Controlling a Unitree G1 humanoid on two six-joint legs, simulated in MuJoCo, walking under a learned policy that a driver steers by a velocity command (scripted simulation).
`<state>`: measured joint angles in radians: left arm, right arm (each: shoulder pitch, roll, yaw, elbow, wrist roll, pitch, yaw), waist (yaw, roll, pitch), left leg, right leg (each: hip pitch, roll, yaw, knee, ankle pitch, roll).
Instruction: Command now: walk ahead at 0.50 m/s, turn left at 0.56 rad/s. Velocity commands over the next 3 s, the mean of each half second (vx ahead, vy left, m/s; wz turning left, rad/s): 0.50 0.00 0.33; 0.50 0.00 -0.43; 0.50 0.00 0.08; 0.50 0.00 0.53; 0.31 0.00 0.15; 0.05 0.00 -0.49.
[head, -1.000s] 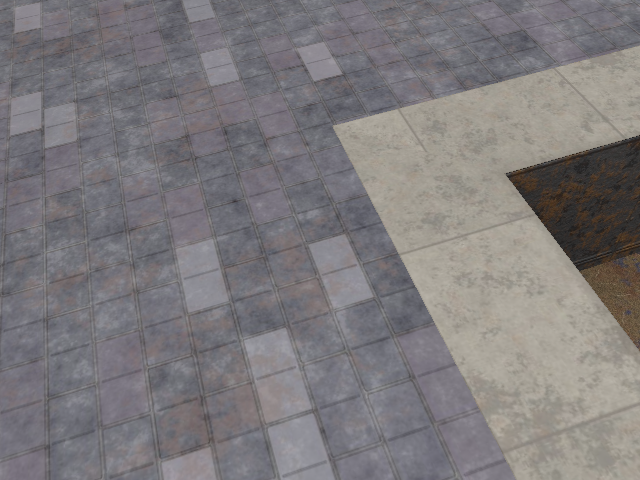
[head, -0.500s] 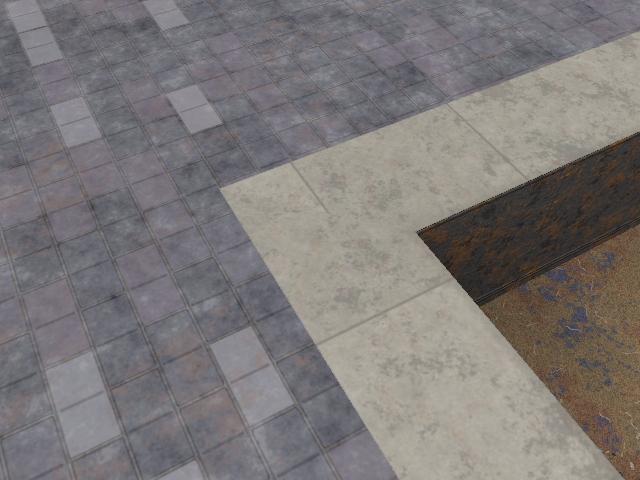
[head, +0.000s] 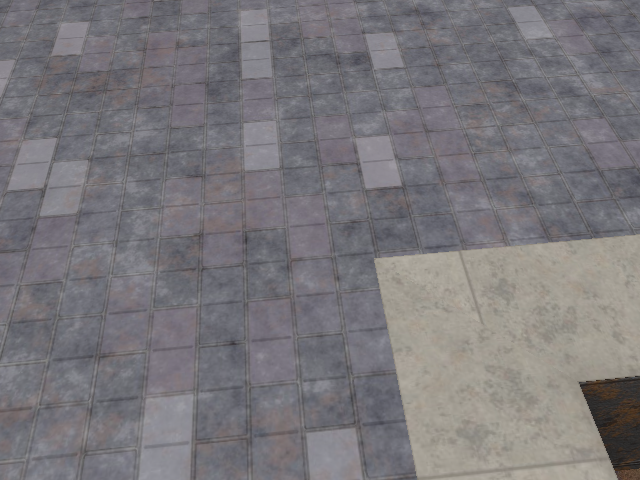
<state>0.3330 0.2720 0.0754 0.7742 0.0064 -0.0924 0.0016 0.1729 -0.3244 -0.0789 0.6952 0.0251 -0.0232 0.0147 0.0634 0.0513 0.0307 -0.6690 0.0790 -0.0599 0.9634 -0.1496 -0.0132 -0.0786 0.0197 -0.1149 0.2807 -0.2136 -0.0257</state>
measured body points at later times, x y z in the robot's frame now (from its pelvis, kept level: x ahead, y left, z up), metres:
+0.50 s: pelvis +0.27 +0.08 +0.00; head +0.30 +0.09 +0.45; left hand +0.36 +0.37 -0.11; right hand +0.40 -0.17 -0.11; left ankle +0.24 +0.14 -0.75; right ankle +0.42 -0.09 -0.66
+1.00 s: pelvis +0.57 +0.05 +0.00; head +0.61 +0.04 +0.45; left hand +0.70 +0.32 -0.11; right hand +0.72 -0.23 -0.10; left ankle +0.64 +0.22 -0.67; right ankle +0.58 -0.02 -0.75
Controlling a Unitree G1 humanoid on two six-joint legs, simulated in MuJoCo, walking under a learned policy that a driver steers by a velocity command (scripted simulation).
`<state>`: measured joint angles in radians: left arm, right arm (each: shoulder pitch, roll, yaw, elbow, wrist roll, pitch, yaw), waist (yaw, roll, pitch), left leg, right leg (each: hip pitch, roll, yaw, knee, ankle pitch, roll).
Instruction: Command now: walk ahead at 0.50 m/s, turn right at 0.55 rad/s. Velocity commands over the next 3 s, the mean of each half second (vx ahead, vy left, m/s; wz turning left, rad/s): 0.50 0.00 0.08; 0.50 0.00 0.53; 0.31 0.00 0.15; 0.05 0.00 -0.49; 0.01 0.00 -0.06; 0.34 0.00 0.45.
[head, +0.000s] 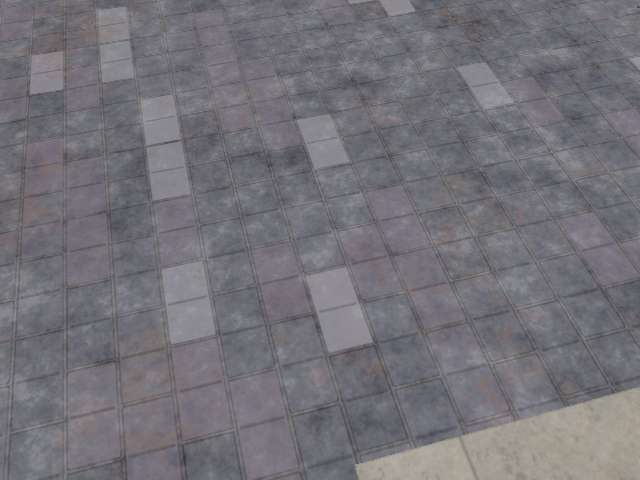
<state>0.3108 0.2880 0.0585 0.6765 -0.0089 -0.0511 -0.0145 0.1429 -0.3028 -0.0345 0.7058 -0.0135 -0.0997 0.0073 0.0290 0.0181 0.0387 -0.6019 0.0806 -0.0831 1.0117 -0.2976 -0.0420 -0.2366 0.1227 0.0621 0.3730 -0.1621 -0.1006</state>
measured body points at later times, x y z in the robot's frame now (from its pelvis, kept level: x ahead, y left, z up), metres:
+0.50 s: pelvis +0.29 +0.08 +0.00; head +0.32 +0.10 +0.45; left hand +0.44 +0.36 -0.09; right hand +0.37 -0.19 -0.10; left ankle +0.29 +0.15 -0.74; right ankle +0.35 -0.08 -0.68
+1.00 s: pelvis +0.56 +0.08 +0.00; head +0.59 +0.08 +0.45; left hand +0.54 +0.38 -0.10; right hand +0.80 -0.13 -0.10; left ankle +0.54 +0.23 -0.66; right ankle +0.60 -0.02 -0.74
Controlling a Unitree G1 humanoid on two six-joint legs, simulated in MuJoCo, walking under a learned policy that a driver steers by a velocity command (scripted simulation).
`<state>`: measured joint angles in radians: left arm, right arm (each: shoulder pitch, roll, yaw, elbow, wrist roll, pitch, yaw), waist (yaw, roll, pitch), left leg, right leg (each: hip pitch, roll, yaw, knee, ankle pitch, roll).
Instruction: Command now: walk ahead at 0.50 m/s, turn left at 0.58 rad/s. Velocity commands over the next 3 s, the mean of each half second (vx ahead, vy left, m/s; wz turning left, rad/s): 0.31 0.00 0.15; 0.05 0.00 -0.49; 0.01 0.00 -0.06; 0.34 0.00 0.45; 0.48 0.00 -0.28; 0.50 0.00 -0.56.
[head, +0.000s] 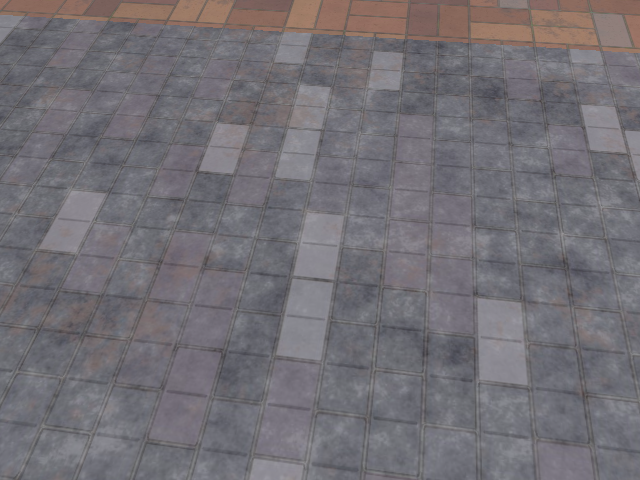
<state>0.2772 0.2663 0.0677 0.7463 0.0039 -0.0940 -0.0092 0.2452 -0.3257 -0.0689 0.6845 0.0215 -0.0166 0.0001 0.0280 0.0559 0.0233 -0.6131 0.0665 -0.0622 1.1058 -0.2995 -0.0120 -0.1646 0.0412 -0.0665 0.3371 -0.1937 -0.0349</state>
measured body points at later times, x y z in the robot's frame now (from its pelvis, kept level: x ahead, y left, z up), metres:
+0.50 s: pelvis +0.21 +0.06 -0.01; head +0.25 +0.07 +0.44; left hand +0.28 +0.35 -0.13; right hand +0.38 -0.19 -0.11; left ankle +0.26 +0.17 -0.74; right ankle +0.23 -0.09 -0.68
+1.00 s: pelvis +0.25 +0.02 +0.00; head +0.29 -0.02 +0.45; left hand +0.46 +0.26 -0.08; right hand +0.34 -0.30 -0.12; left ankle +0.31 +0.18 -0.68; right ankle +0.26 -0.07 -0.74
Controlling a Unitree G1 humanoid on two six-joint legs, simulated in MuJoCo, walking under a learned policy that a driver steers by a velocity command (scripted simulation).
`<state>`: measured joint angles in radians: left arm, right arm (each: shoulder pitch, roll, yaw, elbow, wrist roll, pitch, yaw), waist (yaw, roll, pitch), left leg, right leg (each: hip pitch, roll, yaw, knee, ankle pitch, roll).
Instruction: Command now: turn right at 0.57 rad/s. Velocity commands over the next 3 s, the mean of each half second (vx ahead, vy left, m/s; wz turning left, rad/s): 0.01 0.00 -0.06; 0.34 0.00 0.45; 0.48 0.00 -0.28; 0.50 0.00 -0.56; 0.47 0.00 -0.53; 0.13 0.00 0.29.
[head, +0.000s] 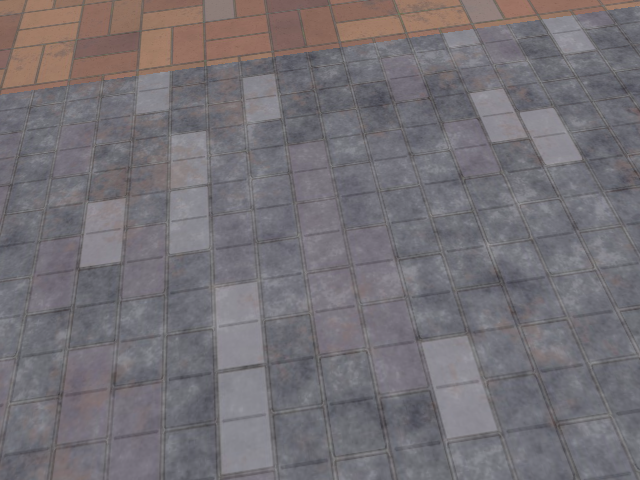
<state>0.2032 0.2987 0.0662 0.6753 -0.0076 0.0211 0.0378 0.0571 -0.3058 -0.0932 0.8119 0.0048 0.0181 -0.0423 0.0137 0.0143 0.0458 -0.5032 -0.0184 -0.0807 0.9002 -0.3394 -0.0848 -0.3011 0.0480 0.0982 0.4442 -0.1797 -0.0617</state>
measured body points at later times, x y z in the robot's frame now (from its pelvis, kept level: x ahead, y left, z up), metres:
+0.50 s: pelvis +0.02 +0.04 -0.01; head +0.04 +0.05 +0.44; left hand +0.16 +0.33 -0.11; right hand +0.16 -0.23 -0.12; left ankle +0.03 +0.16 -0.75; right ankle +0.03 -0.08 -0.74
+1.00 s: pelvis +0.17 +0.15 -0.02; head +0.19 +0.18 +0.43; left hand +0.14 +0.45 -0.15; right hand +0.41 -0.06 -0.11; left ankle +0.18 +0.24 -0.75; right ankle +0.09 -0.04 -0.66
